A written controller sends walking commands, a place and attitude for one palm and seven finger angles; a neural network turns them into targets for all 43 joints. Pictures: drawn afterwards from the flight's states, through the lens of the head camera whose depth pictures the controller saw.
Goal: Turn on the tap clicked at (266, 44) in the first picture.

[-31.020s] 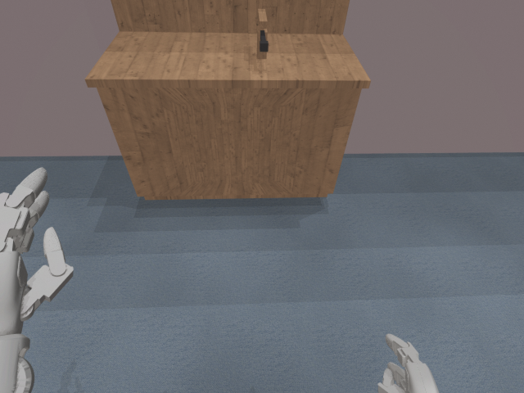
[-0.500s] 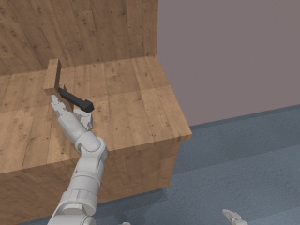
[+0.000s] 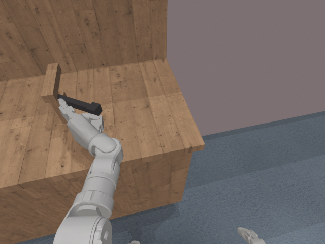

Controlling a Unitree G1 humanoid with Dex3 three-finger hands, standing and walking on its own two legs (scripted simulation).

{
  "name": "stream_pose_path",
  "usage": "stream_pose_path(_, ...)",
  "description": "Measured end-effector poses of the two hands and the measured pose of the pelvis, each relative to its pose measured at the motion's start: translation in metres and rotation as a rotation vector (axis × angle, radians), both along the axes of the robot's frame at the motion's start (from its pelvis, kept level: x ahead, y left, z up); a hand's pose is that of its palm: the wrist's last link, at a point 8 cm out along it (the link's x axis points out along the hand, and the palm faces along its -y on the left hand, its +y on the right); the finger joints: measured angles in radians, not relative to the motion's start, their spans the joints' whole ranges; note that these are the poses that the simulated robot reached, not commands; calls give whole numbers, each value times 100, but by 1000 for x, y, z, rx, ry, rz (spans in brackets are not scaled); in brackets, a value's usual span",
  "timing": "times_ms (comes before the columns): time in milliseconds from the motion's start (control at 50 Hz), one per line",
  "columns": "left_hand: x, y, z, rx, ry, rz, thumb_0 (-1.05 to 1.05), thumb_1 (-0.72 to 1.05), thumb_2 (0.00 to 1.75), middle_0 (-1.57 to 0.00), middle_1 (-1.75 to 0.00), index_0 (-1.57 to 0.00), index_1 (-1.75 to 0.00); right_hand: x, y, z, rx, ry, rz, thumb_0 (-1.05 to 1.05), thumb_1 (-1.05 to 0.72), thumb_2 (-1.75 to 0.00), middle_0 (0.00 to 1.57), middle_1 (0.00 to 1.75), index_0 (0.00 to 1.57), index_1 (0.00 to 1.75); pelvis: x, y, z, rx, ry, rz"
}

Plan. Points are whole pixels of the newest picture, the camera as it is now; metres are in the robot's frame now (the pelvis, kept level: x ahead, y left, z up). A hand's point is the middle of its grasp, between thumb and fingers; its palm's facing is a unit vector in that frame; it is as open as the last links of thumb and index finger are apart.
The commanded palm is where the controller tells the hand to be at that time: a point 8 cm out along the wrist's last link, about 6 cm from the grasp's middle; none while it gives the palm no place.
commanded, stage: push the lever round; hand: left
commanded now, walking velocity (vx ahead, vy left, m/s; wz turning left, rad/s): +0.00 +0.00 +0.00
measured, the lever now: (94, 109) +0.44 +0.20 +0.08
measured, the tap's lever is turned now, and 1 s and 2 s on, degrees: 55 75 75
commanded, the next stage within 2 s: lift the hand up off the lever in 0.56 s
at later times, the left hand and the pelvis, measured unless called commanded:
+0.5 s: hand (104, 113) +0.43 +0.17 +0.08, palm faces +0.78 -0.62 -0.09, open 7.7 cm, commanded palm +0.39 +0.18 +0.08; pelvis +0.00 +0.00 +0.00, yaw +0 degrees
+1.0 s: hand (104, 106) +0.45 +0.17 +0.09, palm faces +0.78 -0.62 -0.10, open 7.8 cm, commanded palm +0.39 +0.18 +0.09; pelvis +0.01 +0.01 +0.00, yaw -1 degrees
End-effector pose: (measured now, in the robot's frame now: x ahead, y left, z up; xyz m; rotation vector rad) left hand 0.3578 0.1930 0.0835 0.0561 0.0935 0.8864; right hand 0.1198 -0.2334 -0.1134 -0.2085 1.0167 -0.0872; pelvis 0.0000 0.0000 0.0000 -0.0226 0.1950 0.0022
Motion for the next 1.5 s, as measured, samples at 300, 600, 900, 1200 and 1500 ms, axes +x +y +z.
stream_pose_path(300, 13, -4, 1, 0, 11, 16, 1, 92, 92, -15, -15, -15, -15, -24, -4, -6, 4, 59, -27, 1, -91, -90, 20, 30, 20, 30, 1, 0, -1, 1, 19, -7)
stream_pose_path(600, 27, -5, 2, 4, 12, 16, 2, 92, 92, -15, -15, -14, -15, -35, -5, -9, -5, 90, -40, 1, -91, -90, 20, 30, 20, 30, 0, 2, -2, -2, 35, -7)
stream_pose_path(900, 37, -6, 5, -6, 8, 13, 2, 92, 92, -15, -15, -15, -15, -46, -1, -10, 14, 127, -54, 1, -91, -90, 20, 30, 20, 30, 7, 5, -1, -2, 43, -17)
stream_pose_path(1200, 38, -2, 16, -7, 23, 10, 2, 91, 91, -15, -15, -15, -15, -22, -3, 1, 5, 85, -38, 1, -91, -90, 20, 30, 20, 30, 15, 5, 6, -1, 19, -11)
stream_pose_path(1500, 31, 3, 21, -33, 34, 0, 1, 90, 90, -19, -16, -15, -15, 2, 0, 10, 10, 44, -31, 1, -91, -90, 20, 30, 20, 30, 23, 6, 11, 1, -8, -12)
